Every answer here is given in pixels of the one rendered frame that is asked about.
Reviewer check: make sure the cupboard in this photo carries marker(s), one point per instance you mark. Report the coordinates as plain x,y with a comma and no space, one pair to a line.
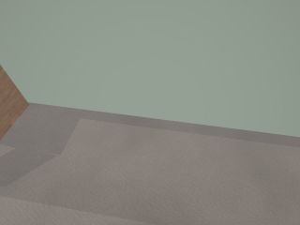
12,103

